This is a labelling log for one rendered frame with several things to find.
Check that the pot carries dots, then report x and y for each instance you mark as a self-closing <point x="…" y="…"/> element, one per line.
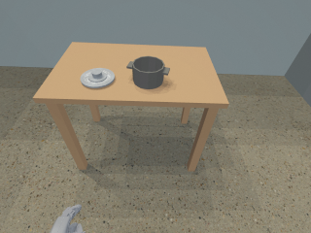
<point x="148" y="71"/>

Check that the knob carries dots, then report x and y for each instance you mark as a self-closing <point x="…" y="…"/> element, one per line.
<point x="96" y="73"/>

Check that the left robot hand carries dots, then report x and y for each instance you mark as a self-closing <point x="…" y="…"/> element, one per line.
<point x="62" y="223"/>

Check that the table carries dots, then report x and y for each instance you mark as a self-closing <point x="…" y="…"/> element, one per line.
<point x="192" y="82"/>

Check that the lid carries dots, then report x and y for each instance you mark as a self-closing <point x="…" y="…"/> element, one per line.
<point x="88" y="80"/>

